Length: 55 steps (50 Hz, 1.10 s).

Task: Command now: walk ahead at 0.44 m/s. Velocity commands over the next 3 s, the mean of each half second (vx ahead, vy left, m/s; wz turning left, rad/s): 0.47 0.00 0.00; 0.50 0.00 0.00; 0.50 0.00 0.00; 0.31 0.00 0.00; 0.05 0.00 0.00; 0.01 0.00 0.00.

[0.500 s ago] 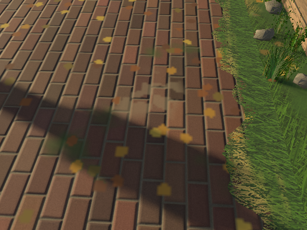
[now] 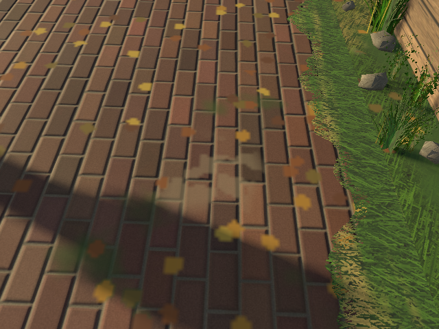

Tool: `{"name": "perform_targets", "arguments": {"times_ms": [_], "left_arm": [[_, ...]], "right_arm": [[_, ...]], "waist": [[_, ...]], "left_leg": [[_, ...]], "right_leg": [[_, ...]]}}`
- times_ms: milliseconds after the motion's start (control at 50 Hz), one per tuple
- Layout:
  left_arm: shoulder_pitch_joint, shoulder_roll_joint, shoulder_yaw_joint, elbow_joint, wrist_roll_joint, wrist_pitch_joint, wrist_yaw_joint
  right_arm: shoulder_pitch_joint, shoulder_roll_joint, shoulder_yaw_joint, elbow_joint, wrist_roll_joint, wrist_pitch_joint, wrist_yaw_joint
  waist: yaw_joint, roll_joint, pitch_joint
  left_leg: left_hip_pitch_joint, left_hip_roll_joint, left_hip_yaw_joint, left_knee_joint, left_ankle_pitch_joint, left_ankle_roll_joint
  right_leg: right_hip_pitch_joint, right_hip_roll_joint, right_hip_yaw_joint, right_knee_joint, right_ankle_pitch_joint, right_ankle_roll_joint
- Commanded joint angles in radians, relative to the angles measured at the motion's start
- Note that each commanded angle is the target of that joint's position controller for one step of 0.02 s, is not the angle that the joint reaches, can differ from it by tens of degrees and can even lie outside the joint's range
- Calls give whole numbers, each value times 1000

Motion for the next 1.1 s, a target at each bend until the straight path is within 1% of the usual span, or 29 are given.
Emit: {"name": "perform_targets", "arguments": {"times_ms": [20, 160, 240, 280, 300, 320, 340, 360, 380, 400, 420, 440, 460, 520, 600, 680, 780, 840, 860, 880, 900, 920, 940, 960, 980, 1000, 1020, 1060, 1100], "left_arm": [[-41, 28, 9, -58, 9, 9, 0], [-310, 14, -13, -148, 3, -1, -28], [-383, 26, -19, -190, -2, -16, -57], [-313, 67, -2, -183, 0, -21, -61], [-202, 105, 17, -156, -1, -21, -57], [-10, 151, 42, -99, -2, -17, -49], [183, 234, 62, -57, 14, -11, -35], [233, 264, 61, -34, 34, -10, -43], [204, 170, 37, -33, 26, -12, -44], [100, 127, 23, -47, 17, -16, -41], [5, 97, 10, -68, 19, -22, -43], [-45, 58, -2, -69, 31, -27, -52], [-58, 57, -4, -62, 42, -31, -54], [-21, 66, -5, -28, 35, -33, -47], [61, 117, 5, -8, 34, -23, -16], [127, 132, 6, 6, 21, -14, -5], [204, 143, 14, 44, 12, 3, -2], [180, 164, 25, 44, 10, 17, 3], [153, 168, 25, 38, 10, 22, 4], [141, 144, 16, 31, 15, 27, 3], [150, 108, -2, 4, 32, 26, 4], [274, -37, -41, 0, 27, 1, -9], [217, 73, -19, 11, 0, -24, -13], [117, 131, -4, -20, -19, -37, -15], [65, 132, -3, -31, -14, -38, -7], [40, 125, 5, -34, 3, -31, 0], [61, 109, 9, -31, 9, -16, 2], [89, 66, 6, -25, 11, 7, 4], [39, 67, 9, -45, 16, 19, 7]], "right_arm": [[36, -148, -16, -35, -5, -4, -18], [120, -160, -19, -42, 4, 10, -37], [143, -171, -30, -34, 11, 25, -39], [114, -199, -40, -45, 7, 30, -41], [96, -211, -44, -50, 3, 37, -40], [71, -205, -40, -62, -1, 43, -38], [71, -169, -23, -92, -14, 40, -34], [217, -3, 18, -88, 3, 14, -18], [129, -110, -6, -88, 35, -17, -13], [18, -164, -21, -131, 56, -31, -13], [-42, -175, -24, -149, 49, -35, -23], [-82, -176, -38, -154, 30, -26, -34], [-22, -142, -37, -150, 27, -10, -35], [-19, -108, -39, -155, 26, 23, -39], [-198, -126, -46, -220, 5, 28, -40], [-342, -109, -38, -257, 11, 18, -27], [-469, -117, -29, -306, 23, 10, 1], [-424, -154, -40, -311, 24, -1, 14], [-340, -180, -55, -290, 22, -3, 14], [-168, -227, -81, -234, 20, -3, 8], [27, -311, -105, -194, 7, -2, -2], [84, -377, -115, -171, 0, 2, 5], [69, -274, -88, -178, 7, 0, 7], [-29, -223, -73, -199, 11, -4, 4], [-118, -195, -61, -221, 6, -5, 5], [-170, -166, -52, -228, -2, -5, 8], [-186, -142, -43, -223, -11, -7, 11], [-156, -150, -45, -203, -8, -11, 12], [-125, -187, -54, -187, -7, -12, 0]], "waist": [[21, 82, 113], [-40, 92, 156], [-30, 104, 164], [29, 142, 91], [92, 167, 14], [184, 170, -94], [233, 51, -248], [133, -230, -419], [171, -152, -362], [147, -120, -191], [108, -1, -118], [70, 54, -53], [24, -6, -60], [-4, -13, 3], [34, 4, 54], [80, -10, 72], [115, -21, 105], [67, -47, 72], [14, -54, 21], [-61, -37, -81], [-117, 84, -236], [-43, 357, -355], [-74, 259, -339], [-61, 204, -195], [-28, 111, -125], [1, 82, -67], [35, 100, -51], [57, 104, -31], [57, 90, 5]], "left_leg": [[27, 261, -216, -198, 262, 130], [69, 247, -125, -224, 273, 114], [198, 296, -109, -150, 393, 105], [233, 303, -96, -38, 704, 86], [233, 290, -80, 93, 885, 74], [144, 245, -49, 311, 927, 44], [-126, 181, -23, 650, 577, 14], [-487, -27, -108, 997, -279, -37], [-592, 10, -238, 1121, -312, -9], [-661, 64, -197, 1130, -236, 5], [-610, 122, -174, 1077, -134, 9], [-550, 156, -158, 1014, -76, 15], [-485, 184, -171, 984, -47, 14], [-473, 209, -150, 870, -37, -4], [-621, 219, -132, 640, 166, -45], [-586, 171, -87, 387, 332, -49], [-600, 142, -79, 249, 274, -31], [-496, 111, -61, 204, 164, 9], [-369, 76, -30, 187, 150, 28], [-141, 52, -14, 187, 160, 56], [172, 239, -231, 201, 166, 124], [493, 449, -723, 65, -7, 290], [475, 430, -794, -7, -123, 264], [347, 398, -634, -15, -78, 211], [195, 362, -508, -37, 28, 183], [65, 325, -421, -68, 113, 169], [-9, 295, -360, -99, 150, 156], [-64, 277, -298, -142, 206, 168], [-82, 278, -261, -178, 236, 178]], "right_leg": [[-200, -46, 17, -106, 98, 29], [-153, 10, -37, -486, 281, 40], [-143, 32, -41, -579, 211, -3], [7, 84, -72, -591, 141, -35], [155, 122, -95, -587, 118, -59], [410, 133, -93, -595, 140, -91], [758, -77, 157, -565, 111, -157], [1048, -315, 700, -732, -128, -325], [998, -279, 756, -824, -184, -281], [846, -249, 573, -838, -96, -230], [668, -219, 438, -866, 40, -200], [519, -165, 331, -896, 140, -163], [452, -155, 277, -923, 164, -175], [345, -119, 183, -994, 157, -185], [387, -114, 134, -1029, 181, -178], [431, -80, 63, -1028, 181, -135], [583, -139, 64, -964, 175, -124], [642, -171, 71, -876, 326, -97], [636, -149, 46, -778, 495, -79], [578, -93, 4, -582, 593, -53], [366, -26, -51, -249, 347, -13], [-39, 168, -18, 86, -319, 47], [-158, 123, 119, 216, -381, 26], [-222, 68, 103, 230, -294, 4], [-179, 12, 76, 186, -192, 2], [-131, -20, 68, 120, -131, 6], [-67, -46, 75, 79, -91, 5], [-29, -55, 64, 19, -66, 13], [-80, -63, 58, -60, 0, 32]]}}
